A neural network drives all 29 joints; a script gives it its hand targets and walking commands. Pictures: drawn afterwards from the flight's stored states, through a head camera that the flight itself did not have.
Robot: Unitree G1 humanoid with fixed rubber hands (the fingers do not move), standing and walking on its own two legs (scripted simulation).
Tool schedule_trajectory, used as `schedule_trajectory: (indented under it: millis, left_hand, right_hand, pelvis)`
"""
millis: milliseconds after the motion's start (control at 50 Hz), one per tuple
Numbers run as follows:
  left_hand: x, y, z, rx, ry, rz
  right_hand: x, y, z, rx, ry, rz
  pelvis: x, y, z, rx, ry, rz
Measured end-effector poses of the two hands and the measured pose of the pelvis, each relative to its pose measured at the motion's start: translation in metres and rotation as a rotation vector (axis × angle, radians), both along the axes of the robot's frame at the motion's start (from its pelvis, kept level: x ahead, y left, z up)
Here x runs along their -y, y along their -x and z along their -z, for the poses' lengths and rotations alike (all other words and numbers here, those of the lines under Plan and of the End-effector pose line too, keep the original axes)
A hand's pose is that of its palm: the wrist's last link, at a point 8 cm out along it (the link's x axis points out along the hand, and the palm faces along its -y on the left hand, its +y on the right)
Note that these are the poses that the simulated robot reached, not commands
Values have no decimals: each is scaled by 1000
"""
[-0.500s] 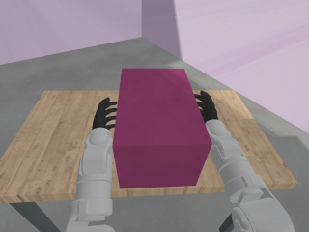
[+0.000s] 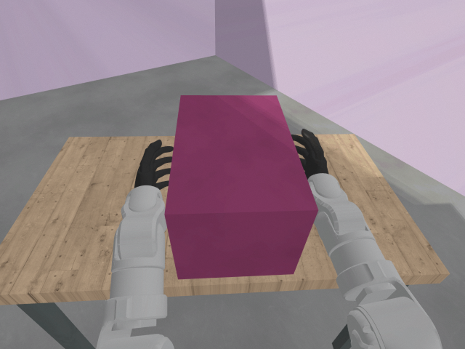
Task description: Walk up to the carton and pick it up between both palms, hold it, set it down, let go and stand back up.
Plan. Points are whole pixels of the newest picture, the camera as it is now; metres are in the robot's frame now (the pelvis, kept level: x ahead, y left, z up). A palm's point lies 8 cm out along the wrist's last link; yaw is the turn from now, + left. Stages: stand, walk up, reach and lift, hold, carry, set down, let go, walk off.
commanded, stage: reach and lift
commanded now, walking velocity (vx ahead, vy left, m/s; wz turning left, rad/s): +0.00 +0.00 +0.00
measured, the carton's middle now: (232, 177) +0.39 -0.02 +0.13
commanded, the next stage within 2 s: hold in 0.24 s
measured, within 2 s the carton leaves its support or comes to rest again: neither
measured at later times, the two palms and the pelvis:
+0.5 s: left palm (144, 181) +0.36 +0.13 +0.16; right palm (314, 167) +0.37 -0.15 +0.17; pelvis +0.00 +0.00 +0.00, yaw +0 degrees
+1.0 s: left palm (141, 182) +0.36 +0.13 +0.17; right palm (313, 165) +0.36 -0.15 +0.18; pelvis +0.00 -0.01 +0.00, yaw +0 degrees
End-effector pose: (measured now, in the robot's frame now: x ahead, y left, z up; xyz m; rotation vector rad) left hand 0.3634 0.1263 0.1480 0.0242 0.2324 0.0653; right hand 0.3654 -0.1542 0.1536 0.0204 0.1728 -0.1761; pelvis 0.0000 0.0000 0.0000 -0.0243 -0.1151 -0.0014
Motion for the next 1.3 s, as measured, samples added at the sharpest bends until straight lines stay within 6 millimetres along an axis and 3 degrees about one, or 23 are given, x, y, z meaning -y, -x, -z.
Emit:
schedule_trajectory:
  millis: [580,1300]
  left_hand:
    - [-6,3,-16,23,13,-4]
    - [-6,10,-20,18,15,-15]
  right_hand:
    - [-5,1,-18,26,-7,-8]
    - [-5,4,-21,24,-8,-21]
  pelvis:
    - [4,-2,0,12,0,-3]
    - [8,0,0,21,-3,-2]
